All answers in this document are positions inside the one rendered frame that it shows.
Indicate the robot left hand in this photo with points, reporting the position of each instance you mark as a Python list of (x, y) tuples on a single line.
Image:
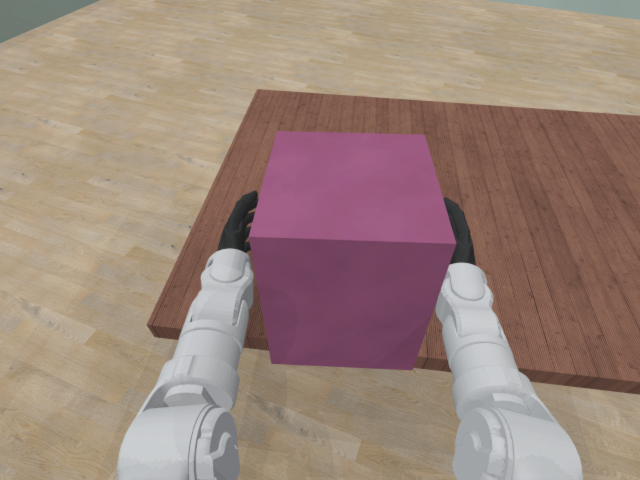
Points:
[(235, 231)]

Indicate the carton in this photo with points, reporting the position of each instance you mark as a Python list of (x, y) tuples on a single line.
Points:
[(351, 242)]

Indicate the robot right upper arm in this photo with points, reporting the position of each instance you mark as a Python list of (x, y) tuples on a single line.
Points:
[(498, 444)]

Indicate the table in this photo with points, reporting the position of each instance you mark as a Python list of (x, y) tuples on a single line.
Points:
[(551, 199)]

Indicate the right robot forearm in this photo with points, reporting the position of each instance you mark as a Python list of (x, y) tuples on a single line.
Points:
[(478, 353)]

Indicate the robot left upper arm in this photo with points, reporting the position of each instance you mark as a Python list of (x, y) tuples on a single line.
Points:
[(192, 442)]

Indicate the left robot forearm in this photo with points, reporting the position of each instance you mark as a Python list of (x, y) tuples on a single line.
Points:
[(203, 369)]

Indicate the robot right hand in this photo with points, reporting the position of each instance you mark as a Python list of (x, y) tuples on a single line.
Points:
[(464, 251)]

